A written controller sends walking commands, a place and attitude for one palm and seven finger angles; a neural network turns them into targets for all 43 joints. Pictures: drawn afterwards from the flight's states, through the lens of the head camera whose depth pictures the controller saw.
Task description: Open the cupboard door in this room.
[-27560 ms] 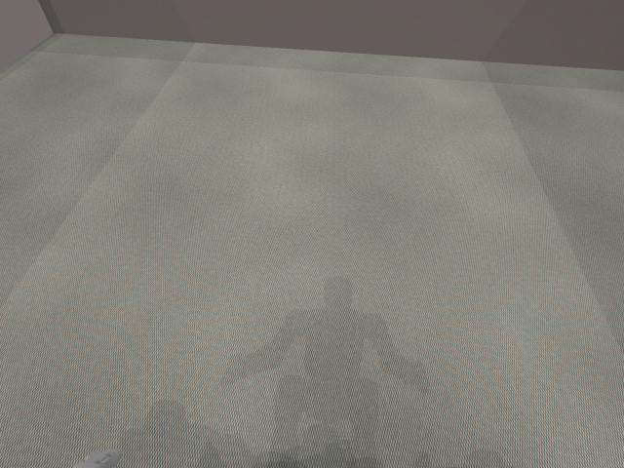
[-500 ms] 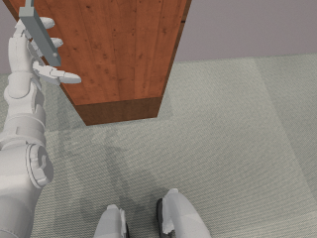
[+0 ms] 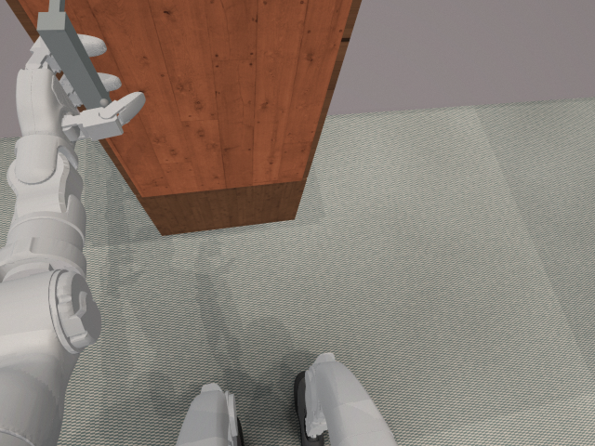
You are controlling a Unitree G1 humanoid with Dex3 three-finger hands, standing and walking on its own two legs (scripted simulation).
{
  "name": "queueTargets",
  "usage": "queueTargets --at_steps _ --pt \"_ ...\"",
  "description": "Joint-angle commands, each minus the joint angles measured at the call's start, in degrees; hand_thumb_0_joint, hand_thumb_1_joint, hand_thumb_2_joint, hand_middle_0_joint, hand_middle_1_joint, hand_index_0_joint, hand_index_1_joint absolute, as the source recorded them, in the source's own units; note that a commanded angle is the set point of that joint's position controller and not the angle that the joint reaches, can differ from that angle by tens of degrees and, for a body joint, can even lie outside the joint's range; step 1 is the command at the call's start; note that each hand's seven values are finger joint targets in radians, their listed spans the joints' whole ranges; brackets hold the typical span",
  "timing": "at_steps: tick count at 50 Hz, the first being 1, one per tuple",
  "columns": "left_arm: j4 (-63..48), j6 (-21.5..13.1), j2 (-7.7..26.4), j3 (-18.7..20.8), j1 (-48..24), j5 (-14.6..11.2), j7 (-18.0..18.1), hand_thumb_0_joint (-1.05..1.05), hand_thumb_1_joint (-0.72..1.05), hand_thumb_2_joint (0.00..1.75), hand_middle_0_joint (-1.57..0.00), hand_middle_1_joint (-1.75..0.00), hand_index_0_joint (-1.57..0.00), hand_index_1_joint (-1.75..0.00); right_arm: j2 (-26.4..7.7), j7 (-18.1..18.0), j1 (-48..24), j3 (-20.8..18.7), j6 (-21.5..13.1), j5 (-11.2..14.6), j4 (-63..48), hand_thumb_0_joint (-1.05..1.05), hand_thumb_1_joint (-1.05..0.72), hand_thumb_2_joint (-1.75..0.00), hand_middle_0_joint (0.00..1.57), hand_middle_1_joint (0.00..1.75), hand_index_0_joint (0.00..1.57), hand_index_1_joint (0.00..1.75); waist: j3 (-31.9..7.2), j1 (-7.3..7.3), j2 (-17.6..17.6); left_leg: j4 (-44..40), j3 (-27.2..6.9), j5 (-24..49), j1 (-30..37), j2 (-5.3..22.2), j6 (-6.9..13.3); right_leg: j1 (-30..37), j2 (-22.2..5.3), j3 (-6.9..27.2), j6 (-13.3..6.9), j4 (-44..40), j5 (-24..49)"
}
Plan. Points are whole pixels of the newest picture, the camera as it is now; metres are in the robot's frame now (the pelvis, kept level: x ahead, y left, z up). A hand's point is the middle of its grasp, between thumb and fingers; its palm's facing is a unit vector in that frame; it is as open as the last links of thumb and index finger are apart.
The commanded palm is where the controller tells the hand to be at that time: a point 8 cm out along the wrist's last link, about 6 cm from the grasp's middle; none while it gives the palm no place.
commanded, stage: close the thumb around the handle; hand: left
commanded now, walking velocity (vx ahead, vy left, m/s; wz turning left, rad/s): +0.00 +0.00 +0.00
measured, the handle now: (83, 62) +0.59 +0.21 +0.06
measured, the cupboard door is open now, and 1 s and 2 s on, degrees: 0 23 46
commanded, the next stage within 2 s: pull the door open along its arc in 0.28 s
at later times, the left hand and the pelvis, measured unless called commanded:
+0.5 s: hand (104, 103) +0.54 +0.18 +0.05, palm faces +0.05 -1.00 -0.01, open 6.0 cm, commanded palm +0.50 +0.22 +0.05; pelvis +0.00 +0.00 +0.00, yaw +0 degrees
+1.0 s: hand (155, 187) +0.42 +0.12 +0.06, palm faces +0.34 -0.94 +0.07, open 6.4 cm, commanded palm +0.35 +0.15 +0.05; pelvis +0.02 +0.00 +0.02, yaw +0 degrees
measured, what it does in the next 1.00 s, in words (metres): stands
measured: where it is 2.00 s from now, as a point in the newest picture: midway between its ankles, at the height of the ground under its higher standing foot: outside the picture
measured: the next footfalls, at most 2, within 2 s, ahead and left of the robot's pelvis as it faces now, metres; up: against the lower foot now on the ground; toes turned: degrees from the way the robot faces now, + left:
none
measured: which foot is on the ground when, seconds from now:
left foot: down 0.00-1.00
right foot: down 0.00-1.00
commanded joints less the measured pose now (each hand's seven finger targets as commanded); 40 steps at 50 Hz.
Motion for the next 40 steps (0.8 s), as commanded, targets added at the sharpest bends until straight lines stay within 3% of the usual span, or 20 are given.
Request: queueTargets --at_steps 1,4,6,8,9,11,13,16,18,20,29,31,35,38,39,40 --pt "-11.8 -4.2 10.3 -1.3 -25.7 -0.7 -0.1 0.00 0.73 0.83 -0.39 -1.33 -0.39 -1.33 -10.8 -0.5 12.0 -4.1 -0.2 -0.3 -0.9 0.00 -0.90 -0.90 0.20 0.30 0.20 0.30 -31.0 -1.50 8.4 -7.5 -4.2 30.2 18.8 -0.6 -1.1 18.6 2.1 2.3 -0.4 -4.2 17.6" --pt "-12.7 -4.6 12.1 -0.1 -26.0 -0.4 0.0 0.00 0.90 0.90 -0.40 -1.35 -0.40 -1.35 -10.9 -0.6 12.4 -4.1 -0.2 -0.3 -1.0 0.00 -0.90 -0.90 0.20 0.30 0.20 0.30 -32.8 -0.79 9.8 -7.5 -4.2 31.2 19.3 -0.7 -1.2 19.7 2.0 2.4 -0.6 -3.8 18.6" --pt "-11.8 -4.3 11.3 -0.6 -25.3 -0.4 -0.1 0.00 0.90 0.90 -0.40 -1.35 -0.40 -1.35 -10.7 -0.6 12.3 -4.0 -0.1 -0.3 -0.8 0.00 -0.90 -0.90 0.20 0.30 0.20 0.30 -31.6 -1.02 8.4 -7.6 -4.2 30.7 18.4 -0.7 -1.1 20.0 2.0 2.3 -0.6 -4.0 18.7" --pt "-11.5 -4.3 12.7 0.4 -25.2 -0.3 -0.1 0.00 0.90 0.90 -0.40 -1.35 -0.40 -1.35 -10.9 -0.7 12.5 -4.0 0.1 -0.3 -0.8 0.00 -0.90 -0.90 0.20 0.30 0.20 0.30 -31.6 -0.70 8.9 -7.6 -4.4 31.3 18.5 -0.7 -1.3 19.7 2.0 2.3 -0.7 -3.8 18.7" --pt "-11.3 -4.1 10.9 -1.0 -25.7 -0.5 -0.2 0.00 0.90 0.90 -0.40 -1.35 -0.40 -1.35 -10.7 -0.6 12.3 -4.0 0.0 -0.3 -0.8 0.00 -0.90 -0.90 0.20 0.30 0.20 0.30 -30.7 -1.30 8.8 -7.7 -4.3 30.6 18.3 -0.7 -1.2 19.5 2.0 2.2 -0.6 -4.1 18.3" --pt "-12.7 -4.3 13.6 1.5 -24.2 -0.6 0.0 0.00 0.90 0.90 -0.40 -1.35 -0.40 -1.35 -10.8 -0.6 12.4 -4.1 0.1 -0.3 -1.3 0.00 -0.90 -0.90 0.20 0.30 0.20 0.30 -32.9 -0.07 8.8 -7.7 -3.8 31.2 18.0 -0.9 -1.0 22.1 2.0 2.6 -0.7 -4.0 20.0" --pt "-12.3 -4.4 13.2 0.8 -24.5 -0.5 -0.2 0.00 0.90 0.90 -0.40 -1.35 -0.40 -1.35 -10.6 -0.6 12.3 -4.0 0.2 -0.2 -1.1 0.00 -0.90 -0.90 0.20 0.30 0.20 0.30 -32.1 -0.39 9.8 -7.5 -3.8 32.2 18.4 -0.8 -1.2 21.0 2.0 2.6 -0.7 -3.8 20.4" --pt "-11.5 -4.1 13.0 0.9 -23.0 -0.5 -0.3 0.00 0.90 0.90 -0.40 -1.35 -0.40 -1.35 -10.7 -0.6 11.8 -3.9 0.3 -0.1 -1.6 0.00 -0.90 -0.90 0.20 0.30 0.20 0.30 -30.2 -0.09 8.4 -8.1 -3.6 29.9 16.8 -0.9 -1.0 21.5 2.0 2.6 -0.7 -4.2 19.0" --pt "-11.9 -4.3 12.9 0.4 -25.1 -0.4 -0.3 0.00 0.90 0.90 -0.40 -1.35 -0.40 -1.35 -10.7 -0.7 11.8 -3.9 0.2 -0.2 -1.3 0.00 -0.90 -0.90 0.20 0.30 0.20 0.30 -30.2 -0.69 9.1 -7.9 -3.8 29.5 17.2 -0.8 -1.0 20.2 2.0 2.5 -0.6 -4.1 18.2" --pt "-12.6 -4.5 13.5 1.2 -23.8 -0.4 -0.2 0.00 0.90 0.90 -0.40 -1.35 -0.40 -1.35 -10.8 -0.7 12.0 -3.9 0.1 -0.3 -1.6 0.00 -0.90 -0.90 0.20 0.30 0.20 0.30 -31.9 0.11 9.3 -8.0 -3.9 29.8 18.0 -0.8 -1.1 21.0 2.0 2.5 -0.7 -4.0 18.2" --pt "-19.6 -4.1 8.5 0.0 -7.2 -3.1 -1.1 0.00 0.90 0.90 -0.40 -1.35 -0.40 -1.35 -10.2 0.1 10.2 -4.7 0.6 0.8 -4.2 0.00 -0.90 -0.90 0.20 0.30 0.20 0.30 -33.1 3.98 6.9 -10.2 -2.6 34.7 20.2 -0.8 -1.3 26.6 2.1 2.4 -0.7 -5.0 22.8" --pt "-22.1 -3.6 6.2 -0.8 -1.5 -4.1 -1.1 0.00 0.90 0.90 -0.40 -1.35 -0.40 -1.35 -9.8 0.3 9.4 -5.0 0.5 1.3 -5.0 0.00 -0.90 -0.90 0.20 0.30 0.20 0.30 -31.8 4.84 4.3 -11.3 -2.0 34.5 19.3 -0.9 -1.1 29.4 2.2 2.4 -0.7 -5.8 24.3" --pt "-30.9 -3.5 2.0 -2.7 9.5 -5.8 -0.5 0.00 0.90 0.90 -0.40 -1.35 -0.40 -1.35 -8.9 0.7 7.7 -5.7 0.1 2.0 -6.7 0.00 -0.90 -0.90 0.20 0.30 0.20 0.30 -31.7 6.92 3.5 -12.9 -1.0 37.6 19.8 -1.0 -1.0 33.3 1.8 2.7 -0.8 -6.4 27.8" --pt "-35.8 -3.4 -2.1 -5.3 17.1 -6.4 0.4 0.00 0.90 0.90 -0.40 -1.35 -0.40 -1.35 -8.3 0.9 5.8 -6.0 -0.8 2.5 -7.4 0.00 -0.90 -0.90 0.20 0.30 0.20 0.30 -28.3 7.72 2.7 -14.0 -0.4 36.8 18.8 -1.0 -1.0 33.9 1.4 2.7 -0.7 -6.6 28.0" --pt "-37.8 -3.5 -3.5 -6.0 18.6 -6.7 1.0 0.00 0.90 0.90 -0.40 -1.35 -0.40 -1.35 -8.1 1.1 5.2 -6.1 -1.0 2.6 -7.5 0.00 -0.90 -0.90 0.20 0.30 0.20 0.30 -27.7 7.90 2.8 -14.2 0.0 35.9 19.0 -1.1 -1.1 33.9 1.4 2.7 -0.6 -6.9 27.4" --pt "-41.6 -3.8 -5.8 0.8 19.2 -10.3 9.3 0.00 0.90 0.90 -0.40 -1.35 -0.40 -1.35 -7.0 1.1 3.0 -6.2 -1.7 2.2 -8.4 0.00 -0.90 -0.90 0.20 0.30 0.20 0.30 -27.0 11.12 2.2 -14.7 0.1 34.8 17.4 -1.3 -1.9 34.4 1.5 1.8 -0.8 -7.0 26.2"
